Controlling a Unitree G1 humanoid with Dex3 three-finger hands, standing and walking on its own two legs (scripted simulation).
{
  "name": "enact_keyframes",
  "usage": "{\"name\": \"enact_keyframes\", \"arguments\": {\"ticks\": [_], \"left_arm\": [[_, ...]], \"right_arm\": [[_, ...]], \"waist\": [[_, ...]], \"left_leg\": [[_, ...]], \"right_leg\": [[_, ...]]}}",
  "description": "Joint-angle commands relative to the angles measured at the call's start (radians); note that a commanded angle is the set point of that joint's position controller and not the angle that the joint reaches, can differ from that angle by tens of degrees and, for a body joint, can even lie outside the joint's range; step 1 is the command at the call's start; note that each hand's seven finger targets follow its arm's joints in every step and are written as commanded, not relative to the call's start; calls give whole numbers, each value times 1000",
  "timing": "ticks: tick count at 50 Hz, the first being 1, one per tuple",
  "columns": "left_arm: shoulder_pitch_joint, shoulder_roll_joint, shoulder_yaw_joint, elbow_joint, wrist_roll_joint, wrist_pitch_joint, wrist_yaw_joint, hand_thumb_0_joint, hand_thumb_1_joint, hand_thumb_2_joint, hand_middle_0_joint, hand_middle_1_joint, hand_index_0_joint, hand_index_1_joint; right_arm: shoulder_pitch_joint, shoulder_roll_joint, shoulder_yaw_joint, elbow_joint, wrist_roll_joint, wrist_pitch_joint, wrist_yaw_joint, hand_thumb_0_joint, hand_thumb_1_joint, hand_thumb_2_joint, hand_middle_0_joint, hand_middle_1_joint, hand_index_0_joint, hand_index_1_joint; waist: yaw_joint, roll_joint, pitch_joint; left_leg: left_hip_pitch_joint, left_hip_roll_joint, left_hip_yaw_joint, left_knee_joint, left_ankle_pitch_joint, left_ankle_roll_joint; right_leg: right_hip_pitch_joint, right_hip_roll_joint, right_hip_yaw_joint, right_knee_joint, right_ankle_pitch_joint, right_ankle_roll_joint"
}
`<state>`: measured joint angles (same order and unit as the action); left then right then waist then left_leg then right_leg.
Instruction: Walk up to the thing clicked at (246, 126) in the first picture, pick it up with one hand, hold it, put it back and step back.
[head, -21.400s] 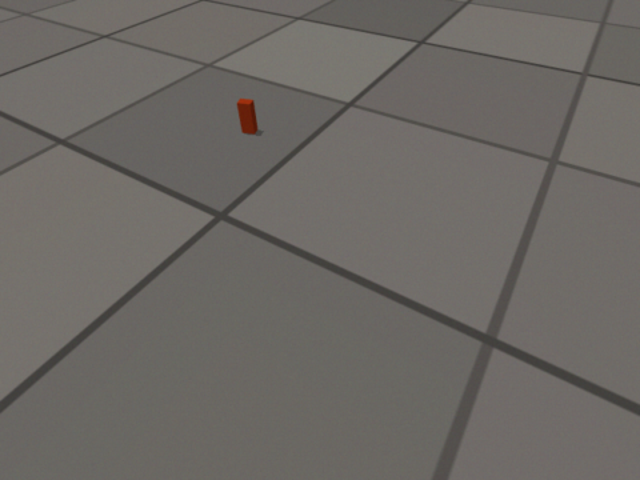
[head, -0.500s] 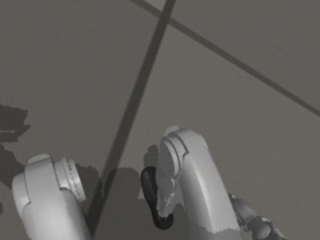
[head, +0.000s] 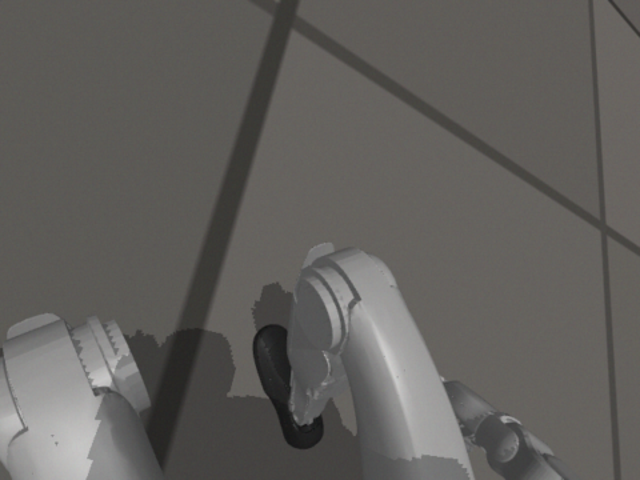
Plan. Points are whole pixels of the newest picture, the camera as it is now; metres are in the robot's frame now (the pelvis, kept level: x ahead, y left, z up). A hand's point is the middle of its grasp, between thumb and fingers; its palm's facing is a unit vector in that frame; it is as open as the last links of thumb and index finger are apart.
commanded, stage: lower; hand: left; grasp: from the side
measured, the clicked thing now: out of the picture +0.46 +0.36 -0.17
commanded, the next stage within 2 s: loosen in 0.44 s
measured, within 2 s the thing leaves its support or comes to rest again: rests again in 1.36 s
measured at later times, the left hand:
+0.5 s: hand out of the picture +0.46 +0.37 -0.16, palm faces +0.56 -0.83 -0.04, open 12.5 cm
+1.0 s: hand out of the picture +0.46 +0.37 -0.16, palm faces +0.57 -0.82 -0.01, open 14.2 cm
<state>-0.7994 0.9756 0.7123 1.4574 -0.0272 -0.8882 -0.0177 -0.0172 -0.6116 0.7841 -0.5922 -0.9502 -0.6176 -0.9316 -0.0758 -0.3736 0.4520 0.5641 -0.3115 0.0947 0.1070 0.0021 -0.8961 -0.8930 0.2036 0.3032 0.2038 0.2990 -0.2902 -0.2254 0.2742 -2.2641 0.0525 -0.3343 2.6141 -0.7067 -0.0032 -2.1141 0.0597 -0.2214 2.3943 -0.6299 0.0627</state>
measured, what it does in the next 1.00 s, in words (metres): stands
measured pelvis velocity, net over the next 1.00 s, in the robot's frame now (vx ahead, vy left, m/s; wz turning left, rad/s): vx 0.00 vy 0.01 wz -0.03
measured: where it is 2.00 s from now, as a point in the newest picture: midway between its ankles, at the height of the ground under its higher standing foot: (220, 449)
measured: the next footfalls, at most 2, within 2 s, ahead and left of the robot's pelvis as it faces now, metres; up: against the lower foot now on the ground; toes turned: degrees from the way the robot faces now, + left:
none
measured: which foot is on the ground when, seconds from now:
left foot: down 0.00-1.00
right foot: down 0.00-1.00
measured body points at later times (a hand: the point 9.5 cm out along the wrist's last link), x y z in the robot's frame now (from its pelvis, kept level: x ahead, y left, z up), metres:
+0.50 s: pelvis +0.00 +0.00 +0.00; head +0.25 +0.17 +0.32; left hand +0.42 +0.41 -0.16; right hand +0.14 -0.26 -0.04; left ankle +0.08 +0.13 -0.26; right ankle +0.13 -0.12 -0.26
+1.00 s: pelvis +0.00 +0.01 +0.00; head +0.24 +0.18 +0.32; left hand +0.43 +0.41 -0.16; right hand +0.14 -0.25 -0.04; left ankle +0.08 +0.13 -0.26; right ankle +0.13 -0.12 -0.26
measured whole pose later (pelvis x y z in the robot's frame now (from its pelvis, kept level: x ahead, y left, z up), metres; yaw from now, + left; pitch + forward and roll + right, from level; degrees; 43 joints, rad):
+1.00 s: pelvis +0.00 +0.01 +0.00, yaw -2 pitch +15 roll -18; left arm -0.81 1.04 0.68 1.52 -0.06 -0.95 0.00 -0.01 -0.45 0.31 -0.46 -0.49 -0.50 -0.45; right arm -0.14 -0.38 0.53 0.52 -0.33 0.11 0.10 0.00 -0.90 -0.89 0.21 0.30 0.21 0.30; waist -0.29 -0.27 0.31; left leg -2.24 0.06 -0.38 2.63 -0.72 0.01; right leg -2.08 0.08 -0.25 2.37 -0.61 0.07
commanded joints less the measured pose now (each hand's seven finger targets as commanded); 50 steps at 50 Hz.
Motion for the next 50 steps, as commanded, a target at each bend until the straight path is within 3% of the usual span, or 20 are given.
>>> {"name": "enact_keyframes", "arguments": {"ticks": [1,7,12,16,21,24,27,28,33,36,39,40,44,47,49,50], "left_arm": [[-218,290,4,-162,-8,-92,5,0,89,1165,-1095,-1317,-1139,-1292],[-231,320,-1,-165,-8,-102,10,0,80,1163,-1099,-1315,-1142,-1290],[-221,304,-10,-156,-9,-106,13,0,90,1174,-1106,-1326,-1151,-1301],[-234,318,-25,-144,-5,-113,18,0,78,1176,-1120,-1331,-1163,-1308],[-209,322,-10,-131,-20,-123,16,0,82,1173,-1113,-1329,-1160,-1303],[-197,323,-12,-114,-18,-126,19,0,104,1171,-1112,-1321,-1157,-1296],[-208,331,-18,-113,-18,-130,22,0,97,1174,-1118,-1326,-1162,-1302],[-208,336,-16,-118,-21,-135,22,0,94,1094,-1160,-1296,-1209,-1266],[-218,337,2,-134,-41,-149,23,0,-144,694,-877,-915,-932,-869],[-226,338,-17,-128,-32,-149,21,0,-234,508,-792,-786,-844,-741],[-220,323,-24,-122,-35,-142,18,0,-335,442,-658,-639,-710,-603],[-219,333,-17,-129,-38,-143,19,0,-324,362,-639,-600,-687,-555],[-194,304,-34,-85,-37,-133,14,0,-424,201,-341,-345,-380,-309],[-203,298,-35,-88,-44,-131,17,0,-454,171,-292,-294,-328,-261],[-204,315,-33,-89,-38,-134,18,0,-483,127,-239,-235,-274,-204],[-192,315,-24,-82,-41,-134,20,0,-484,178,-206,-257,-243,-226]], "right_arm": [[87,-349,-95,-6,-12,20,-20,0,-890,-897,200,300,200,300],[64,-356,-81,-18,-17,21,-21,0,-892,-897,200,300,200,300],[62,-363,-74,-16,-24,24,-24,0,-887,-896,200,300,200,300],[27,-368,-66,-29,-22,25,-23,0,-892,-897,200,300,200,300],[32,-364,-57,-28,-30,23,-27,0,-888,-896,200,300,200,300],[27,-368,-52,-27,-31,25,-29,0,-885,-895,200,300,200,300],[10,-366,-44,-37,-32,26,-30,0,-889,-896,200,300,200,300],[10,-368,-42,-35,-34,25,-30,0,-895,-892,201,300,201,300],[-1,-371,-42,-39,-36,25,-31,0,-905,-888,201,300,201,300],[-7,-370,-38,-37,-37,26,-32,0,-912,-889,201,300,201,300],[-3,-366,-38,-40,-38,25,-33,0,-903,-892,202,300,201,300],[-6,-367,-40,-39,-36,24,-32,0,-908,-888,201,300,201,300],[-9,-370,-40,-43,-34,28,-33,0,-900,-892,202,300,202,300],[3,-370,-36,-45,-32,28,-31,0,-900,-892,202,301,202,301],[-13,-369,-36,-52,-30,29,-30,0,-902,-893,202,300,202,300],[-12,-370,-37,-53,-29,31,-31,0,-893,-892,202,301,202,301]], "waist": [[-70,566,-615],[-76,573,-597],[-90,591,-607],[-93,595,-549],[-89,573,-600],[-90,581,-586],[-96,567,-560],[-98,564,-568],[-93,578,-576],[-97,596,-559],[-100,574,-562],[-94,571,-560],[-94,562,-551],[-103,549,-551],[-93,558,-541],[-91,553,-545]], "left_leg": [[433,54,78,-308,184,-14],[422,59,73,-309,157,-14],[483,68,54,-312,209,-23],[444,70,42,-328,135,-23],[462,67,58,-297,183,-17],[475,72,43,-308,210,-23],[440,71,47,-304,172,-17],[437,69,51,-298,169,-15],[454,73,44,-300,176,-19],[455,74,40,-308,174,-23],[435,71,52,-296,164,-16],[424,71,53,-298,151,-15],[444,74,37,-308,158,-19],[430,71,38,-306,159,-16],[435,73,33,-313,150,-18],[440,73,33,-309,157,-17]], "right_leg": [[317,32,-89,-165,198,-65],[317,37,-95,-166,182,-66],[317,37,-105,-156,220,-63],[279,38,-114,-154,167,-65],[336,47,-110,-169,208,-59],[329,45,-118,-155,224,-61],[328,48,-120,-165,201,-60],[343,49,-120,-169,202,-57],[334,51,-121,-162,205,-60],[322,51,-125,-158,201,-62],[341,53,-120,-171,201,-58],[336,54,-118,-173,191,-60],[313,53,-128,-164,191,-62],[337,54,-130,-172,195,-58],[313,54,-132,-165,182,-61],[318,54,-130,-166,191,-60]]}}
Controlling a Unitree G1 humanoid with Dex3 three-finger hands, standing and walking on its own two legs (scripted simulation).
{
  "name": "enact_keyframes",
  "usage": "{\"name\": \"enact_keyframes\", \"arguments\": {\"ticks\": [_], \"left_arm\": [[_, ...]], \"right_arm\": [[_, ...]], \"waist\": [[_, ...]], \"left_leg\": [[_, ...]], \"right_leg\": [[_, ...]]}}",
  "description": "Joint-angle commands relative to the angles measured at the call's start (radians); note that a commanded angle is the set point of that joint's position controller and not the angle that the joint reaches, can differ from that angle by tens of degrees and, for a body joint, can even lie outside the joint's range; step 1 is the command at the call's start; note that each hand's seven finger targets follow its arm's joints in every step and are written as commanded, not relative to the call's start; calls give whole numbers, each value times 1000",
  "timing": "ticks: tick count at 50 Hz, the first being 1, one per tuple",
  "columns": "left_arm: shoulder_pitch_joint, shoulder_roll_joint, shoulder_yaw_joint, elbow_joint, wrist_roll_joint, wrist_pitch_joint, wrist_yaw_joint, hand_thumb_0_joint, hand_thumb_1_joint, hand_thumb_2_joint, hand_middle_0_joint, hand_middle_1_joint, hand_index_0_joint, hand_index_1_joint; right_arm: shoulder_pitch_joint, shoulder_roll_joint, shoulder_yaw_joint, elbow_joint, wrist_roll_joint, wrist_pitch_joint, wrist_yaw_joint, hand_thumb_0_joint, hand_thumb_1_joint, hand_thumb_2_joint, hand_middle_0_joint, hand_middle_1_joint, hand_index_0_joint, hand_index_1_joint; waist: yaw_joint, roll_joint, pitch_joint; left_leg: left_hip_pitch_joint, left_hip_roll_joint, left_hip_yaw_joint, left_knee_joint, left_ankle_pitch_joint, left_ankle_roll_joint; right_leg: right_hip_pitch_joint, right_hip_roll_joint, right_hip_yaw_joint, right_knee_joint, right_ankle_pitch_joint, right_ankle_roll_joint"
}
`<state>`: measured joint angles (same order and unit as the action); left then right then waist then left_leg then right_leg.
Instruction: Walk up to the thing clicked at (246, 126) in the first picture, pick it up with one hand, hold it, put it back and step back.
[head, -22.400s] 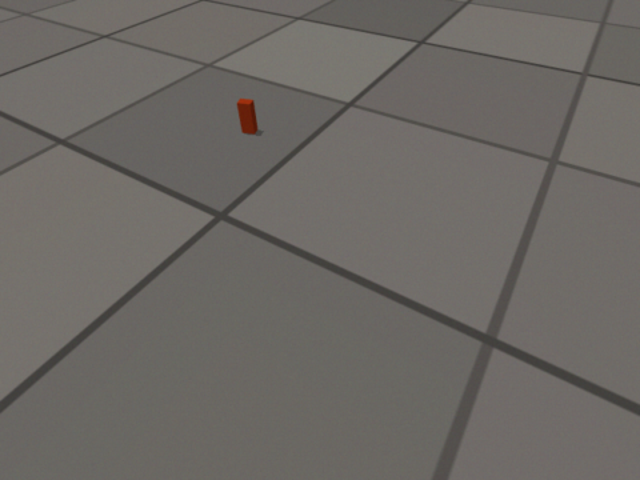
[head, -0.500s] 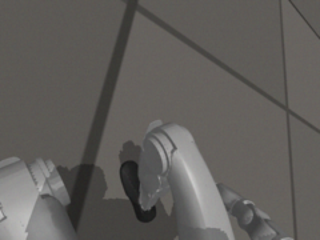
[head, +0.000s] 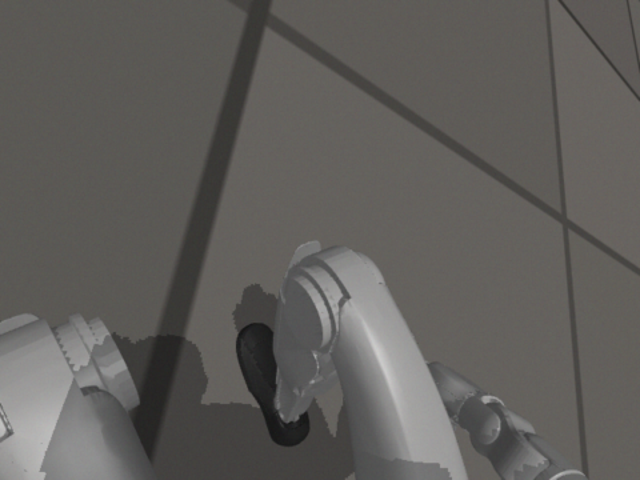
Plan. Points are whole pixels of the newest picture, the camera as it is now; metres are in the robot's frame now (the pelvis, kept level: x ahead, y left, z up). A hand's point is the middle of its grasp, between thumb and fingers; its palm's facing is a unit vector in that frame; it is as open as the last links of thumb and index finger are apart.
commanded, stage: withdraw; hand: left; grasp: from the side
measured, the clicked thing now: out of the picture +0.46 +0.36 -0.20
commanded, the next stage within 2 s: rise in 0.34 s
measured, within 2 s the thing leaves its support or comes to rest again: rests again in 0.36 s
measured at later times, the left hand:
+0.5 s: hand out of the picture +0.40 +0.47 -0.08, palm faces +0.59 -0.80 -0.11, open 16.9 cm
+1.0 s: hand out of the picture +0.26 +0.42 +0.06, palm faces +0.42 -0.73 -0.54, open 17.3 cm
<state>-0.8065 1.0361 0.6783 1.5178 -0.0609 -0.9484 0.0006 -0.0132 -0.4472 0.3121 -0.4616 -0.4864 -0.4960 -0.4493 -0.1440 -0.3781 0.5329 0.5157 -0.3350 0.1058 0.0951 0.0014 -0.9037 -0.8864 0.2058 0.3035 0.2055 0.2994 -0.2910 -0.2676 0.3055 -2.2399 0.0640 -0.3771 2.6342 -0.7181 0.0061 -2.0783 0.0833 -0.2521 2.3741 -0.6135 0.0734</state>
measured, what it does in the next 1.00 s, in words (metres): rises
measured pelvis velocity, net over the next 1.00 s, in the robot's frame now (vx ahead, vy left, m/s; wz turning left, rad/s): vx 0.01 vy -0.01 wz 0.19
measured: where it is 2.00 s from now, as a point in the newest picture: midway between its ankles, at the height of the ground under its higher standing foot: (207, 453)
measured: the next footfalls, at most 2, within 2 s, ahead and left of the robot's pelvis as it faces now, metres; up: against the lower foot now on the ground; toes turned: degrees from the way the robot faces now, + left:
none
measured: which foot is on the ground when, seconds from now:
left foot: down 0.00-1.00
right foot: down 0.00-1.00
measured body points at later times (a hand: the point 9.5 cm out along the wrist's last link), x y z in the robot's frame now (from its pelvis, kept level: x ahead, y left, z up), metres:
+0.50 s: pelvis +0.00 +0.00 +0.01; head +0.21 +0.17 +0.37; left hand +0.36 +0.51 -0.07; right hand +0.16 -0.26 -0.04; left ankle +0.08 +0.12 -0.26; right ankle +0.14 -0.12 -0.26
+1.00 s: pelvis +0.01 -0.01 +0.14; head +0.20 +0.08 +0.54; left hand +0.24 +0.46 +0.09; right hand +0.22 -0.22 +0.01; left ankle +0.08 +0.12 -0.26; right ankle +0.14 -0.12 -0.26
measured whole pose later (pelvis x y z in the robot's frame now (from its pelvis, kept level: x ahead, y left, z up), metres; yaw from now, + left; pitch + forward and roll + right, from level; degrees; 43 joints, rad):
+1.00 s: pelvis +0.01 -0.01 +0.14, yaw +11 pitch +32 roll -7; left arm -0.24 0.62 0.45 0.57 0.06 -0.06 0.02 -0.01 -0.51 0.08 -0.06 -0.06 -0.06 -0.06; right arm 0.08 -0.26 0.03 0.57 0.04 0.16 0.03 0.01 -0.90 -0.90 0.20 0.30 0.20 0.30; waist -0.04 0.00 -0.12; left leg -2.02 0.07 -0.09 2.09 -0.65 0.01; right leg -1.94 0.00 -0.07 2.01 -0.64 0.03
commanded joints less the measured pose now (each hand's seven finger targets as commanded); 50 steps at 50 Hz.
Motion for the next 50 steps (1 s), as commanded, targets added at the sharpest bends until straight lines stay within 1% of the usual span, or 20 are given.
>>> {"name": "enact_keyframes", "arguments": {"ticks": [1,7,12,15,22,23,24,25,26,28,30,31,32,33,35,37,40,43,46,50], "left_arm": [[-189,256,12,-158,-9,-79,1,0,-464,160,-178,-231,-215,-198],[-194,394,93,-272,-1,-68,-15,0,-464,127,-85,-158,-123,-125],[-186,464,158,-381,-9,-4,-61,0,-494,110,-70,-150,-110,-115],[-130,388,131,-362,-7,68,-112,0,-504,108,-83,-162,-126,-124],[-59,167,24,-396,-68,210,-224,0,-520,104,-57,-172,-115,-120],[-59,137,10,-412,-74,220,-234,0,-440,24,-19,-92,-35,-40],[9,270,33,-307,72,295,-174,0,-446,56,-53,-85,-63,-69],[-85,246,9,-432,60,317,-162,0,-442,54,-54,-83,-64,-67],[-130,254,7,-520,69,334,-148,0,-453,61,-53,-91,-61,-77],[-140,341,36,-659,102,392,-121,0,-467,50,-69,-96,-81,-79],[-118,383,67,-726,131,455,-94,0,-486,49,-84,-100,-93,-85],[-126,363,51,-775,137,481,-86,0,-445,127,-79,-88,-78,-88],[-133,326,27,-805,142,506,-74,0,-512,85,-68,-73,-67,-74],[-37,316,50,-788,149,537,-60,0,-536,70,-63,-67,-62,-67],[39,234,22,-775,151,591,-42,0,-499,90,-63,-69,-62,-70],[139,94,-43,-789,143,641,-33,0,-462,110,-65,-73,-65,-74],[215,-38,-119,-828,134,714,-19,0,-483,97,-62,-68,-61,-69],[310,-90,-153,-933,125,774,-2,0,-536,65,-54,-56,-53,-57],[394,-78,-146,-1143,114,820,28,0,-551,55,-51,-52,-50,-53],[494,-105,-144,-1274,103,870,74,0,-503,83,-55,-59,-54,-60]], "right_arm": [[54,-366,-118,-6,-7,20,-20,0,-888,-891,202,301,202,301],[68,-372,-128,-1,0,30,-30,0,-895,-893,202,300,202,300],[100,-364,-164,7,20,36,-40,0,-899,-895,202,300,202,300],[136,-354,-195,13,39,38,-42,0,-896,-894,202,300,202,300],[204,-327,-279,17,113,15,-41,0,-866,-885,202,301,202,301],[201,-321,-290,19,122,11,-41,0,-786,-867,199,305,201,305],[207,-289,-331,46,161,19,-36,0,-866,-898,201,303,202,303],[218,-287,-342,38,172,25,-33,0,-873,-898,201,304,202,304],[243,-287,-360,42,183,30,-29,0,-872,-898,201,304,201,304],[255,-265,-391,43,205,40,-29,0,-902,-905,201,304,202,304],[291,-256,-423,48,226,51,-30,0,-931,-912,201,303,202,303],[296,-245,-437,51,237,55,-35,0,-896,-902,201,301,201,301],[303,-232,-451,55,247,57,-39,0,-896,-902,201,301,201,301],[309,-223,-463,53,256,59,-42,0,-896,-902,201,301,201,301],[309,-197,-484,48,273,63,-49,0,-896,-902,201,301,201,301],[308,-167,-511,31,291,62,-51,0,-895,-902,201,301,201,301],[309,-156,-557,14,317,50,-57,0,-895,-902,201,301,201,301],[314,-142,-582,-7,343,43,-66,0,-895,-902,201,302,201,301],[325,-123,-597,-39,367,36,-80,0,-894,-902,201,302,201,302],[316,-91,-598,-58,384,15,-114,0,-894,-902,202,302,201,302]], "waist": [[-89,601,-578],[-45,691,-625],[-5,752,-693],[-1,752,-693],[21,571,-695],[32,555,-685],[100,614,-723],[82,638,-749],[93,670,-800],[157,751,-916],[171,811,-961],[175,819,-976],[170,829,-983],[194,812,-969],[212,751,-950],[202,658,-931],[210,551,-937],[223,458,-982],[267,451,-1077],[268,426,-1060]], "left_leg": [[418,63,74,-332,172,-28],[467,68,87,-354,203,-36],[483,61,122,-365,221,-36],[497,59,120,-390,235,-40],[377,39,137,-398,152,-8],[380,39,133,-407,129,-8],[459,32,159,-468,125,-14],[460,36,156,-484,97,-14],[487,32,167,-495,90,-14],[560,27,194,-530,105,-16],[618,26,207,-553,163,-22],[633,23,209,-571,161,-21],[650,22,215,-591,164,-22],[659,20,216,-611,179,-25],[624,10,235,-637,155,-17],[577,1,251,-662,92,-1],[573,-8,263,-728,32,13],[627,-12,260,-788,40,18],[738,-12,262,-882,43,18],[830,-16,280,-988,37,21]], "right_leg": [[279,30,-98,-143,176,-71],[290,28,-86,-135,183,-77],[298,23,-58,-142,192,-82],[244,17,-64,-135,191,-87],[206,7,-50,-171,135,-87],[173,5,-49,-171,114,-89],[128,-9,-21,-195,82,-98],[123,-6,-21,-201,67,-98],[129,-9,-8,-207,66,-99],[153,-15,20,-219,72,-104],[142,-19,40,-208,102,-108],[126,-20,47,-217,97,-113],[116,-23,56,-226,98,-115],[117,-26,60,-234,102,-114],[123,-27,72,-275,80,-115],[140,-29,82,-334,38,-115],[168,-33,104,-421,-8,-114],[259,-38,122,-511,-11,-109],[381,-45,146,-590,-8,-106],[527,-53,179,-715,-15,-103]]}}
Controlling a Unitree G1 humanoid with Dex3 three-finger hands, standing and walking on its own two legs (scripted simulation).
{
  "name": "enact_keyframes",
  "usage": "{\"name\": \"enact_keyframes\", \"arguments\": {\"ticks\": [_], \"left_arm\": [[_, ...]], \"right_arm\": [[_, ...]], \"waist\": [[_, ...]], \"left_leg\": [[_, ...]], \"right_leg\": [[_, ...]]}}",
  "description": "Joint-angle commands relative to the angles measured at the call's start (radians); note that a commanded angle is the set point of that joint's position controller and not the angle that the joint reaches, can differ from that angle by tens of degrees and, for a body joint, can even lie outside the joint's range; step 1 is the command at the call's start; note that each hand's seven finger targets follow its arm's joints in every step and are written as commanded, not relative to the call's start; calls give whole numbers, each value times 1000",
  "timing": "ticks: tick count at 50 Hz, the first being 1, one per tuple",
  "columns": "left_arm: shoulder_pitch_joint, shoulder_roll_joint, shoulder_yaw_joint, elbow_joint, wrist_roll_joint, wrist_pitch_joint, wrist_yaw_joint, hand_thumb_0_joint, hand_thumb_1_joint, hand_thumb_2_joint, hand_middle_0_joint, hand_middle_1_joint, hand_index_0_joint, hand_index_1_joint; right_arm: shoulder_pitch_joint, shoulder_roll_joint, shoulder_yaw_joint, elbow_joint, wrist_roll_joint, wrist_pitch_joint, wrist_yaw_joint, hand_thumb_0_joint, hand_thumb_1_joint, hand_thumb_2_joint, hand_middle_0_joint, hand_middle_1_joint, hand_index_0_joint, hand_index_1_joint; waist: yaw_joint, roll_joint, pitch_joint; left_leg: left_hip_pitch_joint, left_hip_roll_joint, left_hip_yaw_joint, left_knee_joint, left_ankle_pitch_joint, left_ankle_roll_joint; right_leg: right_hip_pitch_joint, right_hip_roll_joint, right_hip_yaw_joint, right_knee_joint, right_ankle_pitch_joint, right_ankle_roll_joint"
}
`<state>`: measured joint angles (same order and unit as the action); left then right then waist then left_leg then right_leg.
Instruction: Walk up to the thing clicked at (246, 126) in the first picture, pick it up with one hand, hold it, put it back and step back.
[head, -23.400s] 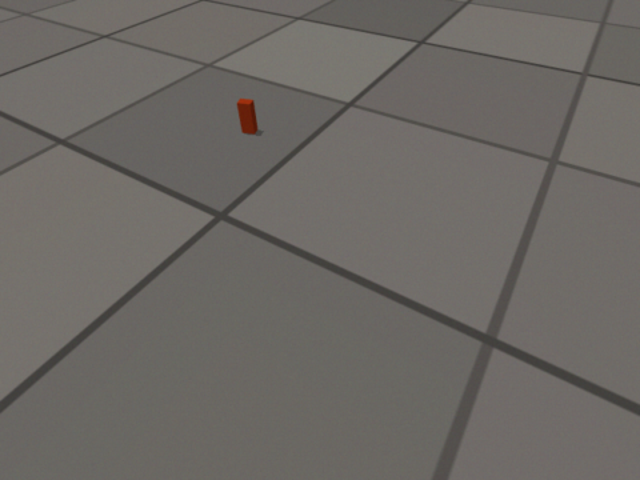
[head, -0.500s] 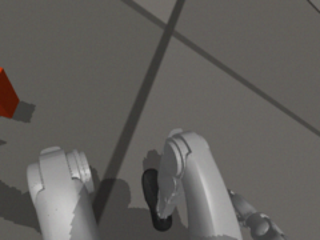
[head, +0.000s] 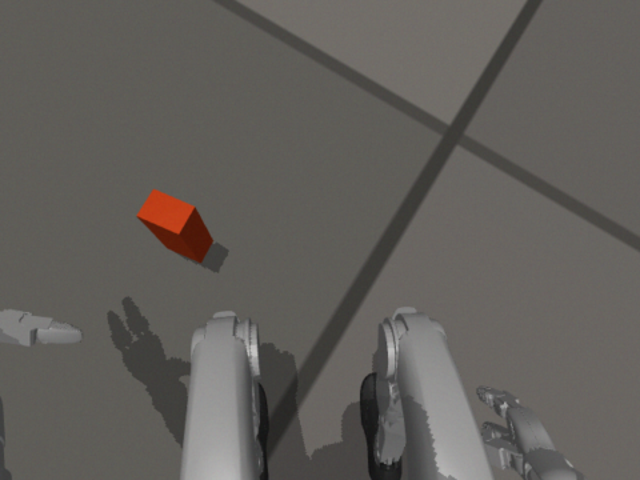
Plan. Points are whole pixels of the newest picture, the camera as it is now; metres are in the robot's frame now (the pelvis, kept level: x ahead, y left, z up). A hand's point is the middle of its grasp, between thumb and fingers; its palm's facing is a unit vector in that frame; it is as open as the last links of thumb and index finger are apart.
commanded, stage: home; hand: left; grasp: from the side
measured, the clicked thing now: (179, 229) +0.50 +0.29 -0.34
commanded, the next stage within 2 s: none
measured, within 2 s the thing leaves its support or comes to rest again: neither
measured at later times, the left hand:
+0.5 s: hand out of the picture +0.26 +0.26 +0.13, palm faces +0.27 -0.88 -0.40, open 17.5 cm
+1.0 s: hand out of the picture +0.23 +0.20 +0.23, palm faces +0.24 -0.92 -0.30, open 17.5 cm
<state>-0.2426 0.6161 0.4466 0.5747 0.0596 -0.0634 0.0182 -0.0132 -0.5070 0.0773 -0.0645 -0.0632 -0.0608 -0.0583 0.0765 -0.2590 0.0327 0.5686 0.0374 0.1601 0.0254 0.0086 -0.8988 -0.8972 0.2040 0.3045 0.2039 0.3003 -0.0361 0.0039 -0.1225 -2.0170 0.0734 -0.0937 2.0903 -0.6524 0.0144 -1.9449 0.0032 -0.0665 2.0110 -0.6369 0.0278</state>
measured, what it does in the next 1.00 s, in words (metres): rises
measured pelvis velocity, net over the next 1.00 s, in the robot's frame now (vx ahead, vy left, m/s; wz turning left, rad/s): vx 0.09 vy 0.00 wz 0.13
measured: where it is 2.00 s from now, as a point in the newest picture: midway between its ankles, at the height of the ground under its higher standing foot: (317, 454)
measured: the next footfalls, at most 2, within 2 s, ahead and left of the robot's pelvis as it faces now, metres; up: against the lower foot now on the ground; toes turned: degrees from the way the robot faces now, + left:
none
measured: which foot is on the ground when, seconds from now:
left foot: down 0.00-1.00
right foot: down 0.00-1.00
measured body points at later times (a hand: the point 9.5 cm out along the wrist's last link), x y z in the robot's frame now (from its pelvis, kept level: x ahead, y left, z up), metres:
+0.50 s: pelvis +0.06 -0.01 +0.22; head +0.15 +0.02 +0.66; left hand +0.25 +0.30 +0.15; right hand +0.25 -0.25 +0.13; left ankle +0.09 +0.12 -0.40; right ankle +0.10 -0.13 -0.40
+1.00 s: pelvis +0.09 +0.00 +0.29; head +0.11 +0.00 +0.74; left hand +0.21 +0.25 +0.25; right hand +0.29 -0.21 +0.22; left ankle +0.09 +0.12 -0.40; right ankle +0.10 -0.13 -0.40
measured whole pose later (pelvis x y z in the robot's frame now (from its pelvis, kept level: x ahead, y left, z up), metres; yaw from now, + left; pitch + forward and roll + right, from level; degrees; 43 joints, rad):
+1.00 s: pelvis +0.09 +0.00 +0.29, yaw +7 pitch +8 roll -2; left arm 0.48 0.21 -0.01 -0.01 -0.01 0.27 0.16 -0.01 -0.55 0.05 -0.06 -0.05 -0.05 -0.05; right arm 0.26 -0.20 0.03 0.47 0.02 -0.09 -0.18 0.02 -0.90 -0.90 0.20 0.30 0.20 0.30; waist -0.01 0.04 -0.12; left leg -0.65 0.05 -0.03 0.98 -0.47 -0.02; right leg -0.59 -0.02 -0.07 0.92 -0.47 0.01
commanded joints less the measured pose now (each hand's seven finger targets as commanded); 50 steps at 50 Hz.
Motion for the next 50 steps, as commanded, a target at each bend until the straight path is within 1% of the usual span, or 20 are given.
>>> {"name": "enact_keyframes", "arguments": {"ticks": [1,5,6,7,11,14,17,18,19,22,25,27,30,31,34,37,38,41,45,50], "left_arm": [[-61,306,82,-354,-16,-7,66,0,-525,70,-52,-55,-51,-56],[58,191,36,-350,-30,28,101,0,-522,72,-52,-56,-51,-57],[106,139,8,-309,-31,39,105,0,-511,79,-54,-58,-53,-59],[81,131,-2,-337,-34,42,111,0,-530,67,-51,-54,-50,-55],[199,-2,-91,-278,-47,85,122,0,-539,61,-51,-52,-50,-53],[204,-11,-121,-348,-52,111,137,0,-527,68,-52,-54,-51,-55],[309,-72,-165,-339,-54,147,152,0,-567,45,-47,-48,-46,-49],[320,-89,-179,-336,-52,160,157,0,-569,44,-47,-48,-46,-48],[294,-72,-174,-408,-54,165,163,0,-577,39,-46,-46,-45,-47],[347,-111,-215,-464,-56,192,177,0,-600,26,-44,-43,-43,-43],[438,-180,-280,-484,-60,221,184,0,-566,46,-48,-49,-47,-49],[469,-192,-297,-546,-63,239,189,0,-561,49,-48,-50,-47,-51],[557,-249,-355,-593,-65,266,191,0,-563,47,-48,-49,-47,-50],[549,-224,-339,-658,-67,269,195,0,-563,48,-48,-50,-47,-50],[646,-289,-404,-702,-70,291,187,0,-576,40,-47,-48,-46,-48],[690,-297,-409,-742,-67,294,180,0,-578,39,-46,-47,-45,-48],[703,-286,-391,-764,-68,294,178,0,-576,40,-47,-48,-46,-48],[719,-308,-409,-783,-68,287,167,0,-579,38,-46,-47,-45,-47],[685,-308,-403,-771,-63,280,152,0,-550,55,-49,-51,-48,-52],[668,-316,-407,-793,-59,276,148,0,-534,64,-51,-53,-50,-54]], "right_arm": [[91,-200,-97,-113,12,-47,-54,0,-894,-902,202,302,201,302],[87,-166,-96,-123,11,-76,-89,0,-894,-902,202,302,201,302],[87,-161,-95,-126,10,-85,-96,0,-894,-902,202,302,201,302],[100,-156,-95,-115,7,-94,-102,0,-894,-902,202,302,201,302],[109,-134,-87,-129,11,-129,-122,0,-894,-902,202,302,201,302],[124,-128,-87,-142,12,-152,-134,0,-894,-902,201,302,201,302],[129,-116,-78,-144,11,-176,-149,0,-894,-902,201,302,201,302],[129,-114,-78,-145,11,-180,-155,0,-895,-902,201,302,201,302],[146,-110,-77,-145,11,-184,-161,0,-894,-902,201,302,201,302],[148,-94,-65,-157,9,-196,-175,0,-895,-902,201,302,201,302],[154,-86,-62,-169,7,-207,-193,0,-895,-902,201,301,201,301],[156,-84,-61,-181,5,-214,-202,0,-895,-902,201,301,201,301],[162,-75,-59,-194,0,-226,-215,0,-895,-902,201,301,201,301],[158,-72,-55,-203,1,-231,-217,0,-895,-902,201,301,201,301],[145,-63,-49,-227,-5,-247,-224,0,-895,-902,201,301,201,301],[140,-63,-52,-236,-8,-257,-226,0,-895,-902,201,301,201,301],[142,-65,-56,-246,-10,-261,-225,0,-895,-902,201,301,201,301],[140,-60,-54,-246,-15,-273,-223,0,-895,-902,201,301,201,301],[146,-65,-56,-241,-22,-288,-220,0,-895,-902,201,301,201,301],[143,-62,-54,-235,-28,-310,-219,0,-895,-902,201,301,201,301]], "waist": [[14,171,-627],[17,164,-582],[5,159,-561],[-1,150,-552],[-12,107,-460],[-8,90,-456],[-4,79,-402],[-15,71,-385],[-6,77,-399],[3,114,-352],[-12,95,-278],[2,121,-250],[-13,78,-221],[3,82,-203],[-6,62,-138],[3,36,-87],[12,30,-98],[13,28,-53],[-4,19,-53],[1,53,-98]], "left_leg": [[643,-27,6,-461,4,11],[740,-35,39,-536,99,8],[763,-36,42,-562,116,6],[782,-36,50,-571,155,7],[863,-40,60,-680,180,7],[940,-44,68,-755,196,6],[1024,-46,69,-845,227,2],[1046,-45,69,-867,256,4],[1090,-46,72,-891,287,2],[1190,-50,77,-979,324,-6],[1255,-54,86,-1052,329,-4],[1312,-54,89,-1113,333,-9],[1369,-52,82,-1156,397,-8],[1376,-55,87,-1173,386,-7],[1405,-52,83,-1219,381,-9],[1415,-50,75,-1255,361,-8],[1419,-52,78,-1261,359,-9],[1426,-55,86,-1273,365,-12],[1450,-55,92,-1267,402,-12],[1497,-59,95,-1270,432,-17]], "right_leg": [[420,24,4,-377,31,-57],[540,19,24,-488,93,-58],[572,17,23,-515,107,-58],[605,16,26,-542,144,-56],[736,7,36,-671,166,-51],[868,-2,57,-774,184,-44],[960,-3,48,-850,216,-45],[989,-1,43,-873,247,-44],[1035,-3,43,-895,281,-43],[1107,-1,30,-959,314,-43],[1185,0,28,-1043,329,-38],[1223,3,17,-1084,328,-39],[1291,9,3,-1128,387,-35],[1313,6,5,-1147,380,-34],[1330,16,-10,-1180,370,-33],[1340,20,-18,-1208,342,-33],[1356,20,-16,-1215,339,-32],[1368,19,-15,-1232,344,-29],[1374,15,-2,-1234,382,-27],[1405,13,3,-1232,411,-26]]}}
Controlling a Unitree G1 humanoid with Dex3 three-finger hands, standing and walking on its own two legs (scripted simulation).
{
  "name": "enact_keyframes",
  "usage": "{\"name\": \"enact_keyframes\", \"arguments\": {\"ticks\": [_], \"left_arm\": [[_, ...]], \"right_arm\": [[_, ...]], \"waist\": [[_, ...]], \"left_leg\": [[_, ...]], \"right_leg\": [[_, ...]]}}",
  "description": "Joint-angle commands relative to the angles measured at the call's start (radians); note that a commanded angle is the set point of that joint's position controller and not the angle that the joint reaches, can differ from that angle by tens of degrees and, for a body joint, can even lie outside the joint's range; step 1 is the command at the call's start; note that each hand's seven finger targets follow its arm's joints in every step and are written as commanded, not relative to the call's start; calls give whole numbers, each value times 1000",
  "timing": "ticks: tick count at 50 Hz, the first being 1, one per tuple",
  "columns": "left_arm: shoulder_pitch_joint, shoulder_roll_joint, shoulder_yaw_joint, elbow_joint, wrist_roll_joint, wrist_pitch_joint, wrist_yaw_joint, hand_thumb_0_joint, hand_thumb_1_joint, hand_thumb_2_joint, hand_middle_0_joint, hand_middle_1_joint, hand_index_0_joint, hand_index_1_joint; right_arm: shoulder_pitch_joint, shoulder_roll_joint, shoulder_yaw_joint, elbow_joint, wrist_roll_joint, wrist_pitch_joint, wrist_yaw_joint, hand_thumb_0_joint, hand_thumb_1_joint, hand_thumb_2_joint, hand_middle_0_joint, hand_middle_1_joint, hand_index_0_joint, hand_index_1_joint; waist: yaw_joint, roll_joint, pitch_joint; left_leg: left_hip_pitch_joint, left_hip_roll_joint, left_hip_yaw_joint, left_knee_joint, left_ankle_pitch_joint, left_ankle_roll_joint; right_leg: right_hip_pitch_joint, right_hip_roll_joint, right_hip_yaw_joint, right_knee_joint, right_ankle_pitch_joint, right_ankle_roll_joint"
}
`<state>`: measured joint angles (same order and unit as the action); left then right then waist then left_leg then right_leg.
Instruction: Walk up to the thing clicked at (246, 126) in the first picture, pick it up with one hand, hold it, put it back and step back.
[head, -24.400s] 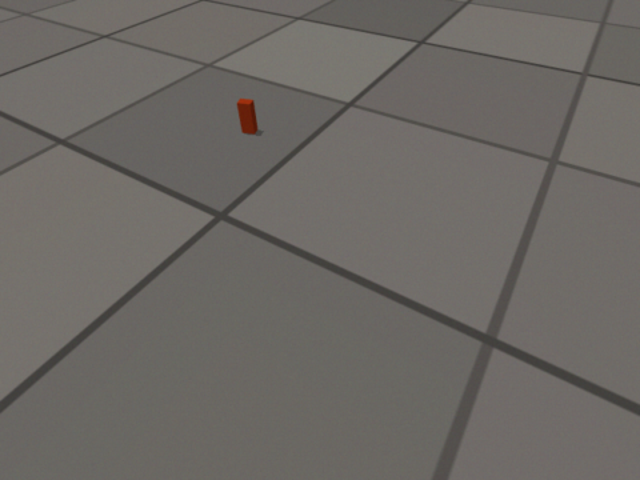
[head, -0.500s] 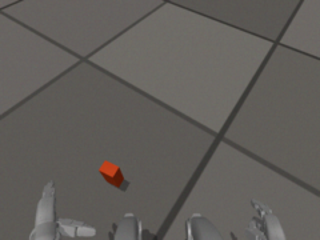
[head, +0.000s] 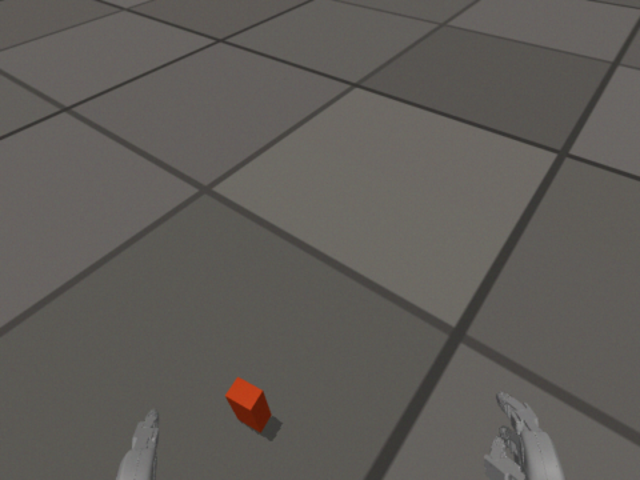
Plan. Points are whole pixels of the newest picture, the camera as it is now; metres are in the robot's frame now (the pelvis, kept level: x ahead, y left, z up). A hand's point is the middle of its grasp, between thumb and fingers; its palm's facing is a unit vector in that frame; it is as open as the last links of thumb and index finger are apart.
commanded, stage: home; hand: left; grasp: from the side
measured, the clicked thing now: (249, 405) +0.45 +0.24 -0.62
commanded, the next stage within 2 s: stand in 1.48 s
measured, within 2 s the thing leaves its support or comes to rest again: neither
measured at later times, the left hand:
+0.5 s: hand out of the picture +0.15 +0.18 -0.06, palm faces +0.11 -0.95 -0.30, open 17.2 cm
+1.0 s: hand out of the picture +0.16 +0.18 -0.06, palm faces +0.11 -0.95 -0.29, open 17.1 cm
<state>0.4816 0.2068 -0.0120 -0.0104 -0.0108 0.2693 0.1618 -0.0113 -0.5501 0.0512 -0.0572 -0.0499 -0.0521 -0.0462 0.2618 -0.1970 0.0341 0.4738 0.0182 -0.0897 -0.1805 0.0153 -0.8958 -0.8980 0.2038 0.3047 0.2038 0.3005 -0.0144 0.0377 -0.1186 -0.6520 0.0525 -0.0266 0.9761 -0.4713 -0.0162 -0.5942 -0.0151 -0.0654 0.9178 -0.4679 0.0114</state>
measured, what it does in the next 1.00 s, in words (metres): stands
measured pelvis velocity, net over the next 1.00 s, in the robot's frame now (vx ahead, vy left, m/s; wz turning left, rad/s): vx -0.01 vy -0.01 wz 0.00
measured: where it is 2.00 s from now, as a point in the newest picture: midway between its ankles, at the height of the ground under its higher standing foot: outside the picture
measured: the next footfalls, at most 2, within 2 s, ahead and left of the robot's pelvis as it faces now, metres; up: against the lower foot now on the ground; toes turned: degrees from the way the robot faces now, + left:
none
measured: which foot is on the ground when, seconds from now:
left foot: down 0.00-1.00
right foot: down 0.00-1.00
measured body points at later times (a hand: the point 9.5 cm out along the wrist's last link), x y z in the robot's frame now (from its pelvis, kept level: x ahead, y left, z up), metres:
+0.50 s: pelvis -0.01 -0.01 +0.00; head +0.01 -0.01 +0.45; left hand +0.14 +0.23 -0.03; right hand +0.14 -0.25 -0.07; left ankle +0.01 +0.12 -0.69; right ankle +0.00 -0.13 -0.69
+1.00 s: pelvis -0.01 -0.01 +0.00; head +0.01 +0.00 +0.45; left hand +0.15 +0.23 -0.03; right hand +0.15 -0.24 -0.07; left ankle +0.01 +0.12 -0.69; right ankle +0.00 -0.13 -0.69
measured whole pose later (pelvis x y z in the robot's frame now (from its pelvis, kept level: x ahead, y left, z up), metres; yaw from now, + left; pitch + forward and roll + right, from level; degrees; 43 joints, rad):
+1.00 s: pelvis -0.01 -0.01 +0.00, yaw +0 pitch +7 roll -2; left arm 0.46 0.20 -0.01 0.04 -0.01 0.24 0.14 -0.01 -0.47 0.09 -0.06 -0.06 -0.06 -0.06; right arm 0.27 -0.20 0.03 0.53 0.01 -0.14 -0.18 0.02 -0.90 -0.90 0.20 0.30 0.20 0.30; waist -0.02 0.03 -0.09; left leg -0.62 0.06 -0.02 0.94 -0.44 -0.02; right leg -0.57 -0.01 -0.06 0.89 -0.44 0.00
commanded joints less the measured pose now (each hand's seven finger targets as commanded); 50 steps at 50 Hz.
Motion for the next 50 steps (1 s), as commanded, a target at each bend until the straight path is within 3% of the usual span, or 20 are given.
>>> {"name": "enact_keyframes", "arguments": {"ticks": [1,4,9,15,17,21,31,33,34,38,40,47,50], "left_arm": [[-56,92,49,-187,14,-55,3,0,-532,66,-51,-54,-50,-55],[-51,88,43,-180,12,-54,3,0,-536,63,-50,-53,-50,-54],[-30,89,49,-156,14,-54,2,0,-531,66,-51,-55,-50,-55],[-43,92,59,-141,11,-59,-5,0,-511,78,-53,-59,-53,-59],[-54,100,65,-141,11,-62,-5,0,-504,82,-54,-60,-53,-60],[-42,97,62,-149,13,-70,-8,0,-493,89,-55,-62,-55,-62],[-76,97,53,-145,11,-79,-12,0,-467,103,-58,-66,-57,-67],[-66,91,49,-141,11,-77,-13,0,-476,99,-57,-65,-56,-65],[-55,99,68,-141,12,-78,-11,0,-479,97,-56,-64,-56,-65],[-69,83,46,-141,11,-83,-14,0,-472,101,-57,-66,-57,-66],[-64,101,65,-134,12,-83,-12,0,-498,86,-54,-62,-54,-62],[-53,93,60,-142,13,-81,-16,0,-517,75,-52,-59,-52,-59],[-52,88,56,-130,14,-83,-16,0,-505,82,-54,-61,-53,-61]], "right_arm": [[-39,-126,-58,-130,-10,-61,-14,0,-895,-902,201,301,201,301],[-55,-124,-52,-136,-9,-66,-9,0,-895,-902,201,301,201,301],[-45,-128,-57,-124,-11,-69,-10,0,-895,-902,201,301,201,301],[-59,-123,-53,-131,-9,-73,-7,0,-896,-902,201,301,201,301],[-62,-125,-55,-125,-9,-76,-6,0,-896,-902,201,301,201,301],[-58,-124,-57,-124,-9,-80,-6,0,-896,-902,201,301,201,301],[-67,-127,-55,-116,-9,-93,-9,0,-896,-902,201,301,201,301],[-62,-125,-55,-111,-10,-98,-10,0,-896,-902,201,301,201,301],[-65,-122,-53,-114,-10,-98,-10,0,-896,-902,201,301,201,301],[-68,-124,-54,-109,-10,-99,-8,0,-896,-902,201,301,201,301],[-68,-126,-55,-109,-9,-101,-10,0,-897,-902,201,301,201,301],[-54,-124,-57,-97,-13,-105,-11,0,-896,-902,201,301,201,301],[-62,-122,-54,-102,-12,-102,-11,0,-897,-902,201,301,201,301]], "waist": [[-22,16,-112],[-13,4,-77],[-10,13,-97],[-9,-32,-67],[-4,0,-41],[-5,-13,-84],[-7,-15,-35],[-12,-22,-48],[-3,-29,-66],[-7,-7,-45],[-1,-18,-40],[-9,-15,-88],[-5,-28,-53]], "left_leg": [[137,-37,22,-160,254,13],[120,-37,17,-173,222,13],[135,-38,22,-170,269,11],[104,-44,30,-177,192,22],[95,-45,34,-187,139,21],[120,-43,34,-181,175,21],[97,-45,38,-201,75,24],[104,-46,37,-192,105,25],[104,-45,38,-188,125,25],[108,-43,34,-199,112,21],[101,-44,35,-201,97,22],[131,-42,36,-174,213,23],[123,-42,40,-183,187,23]], "right_leg": [[60,33,-2,-137,239,-13],[56,34,-6,-151,205,-13],[71,34,-5,-149,250,-14],[67,27,4,-182,192,-6],[51,25,6,-190,140,-9],[68,25,7,-187,175,-10],[36,22,12,-211,73,-11],[46,22,12,-206,106,-8],[60,22,12,-205,124,-9],[45,25,8,-197,108,-13],[43,24,8,-204,92,-12],[75,24,9,-182,217,-8],[62,24,10,-192,187,-8]]}}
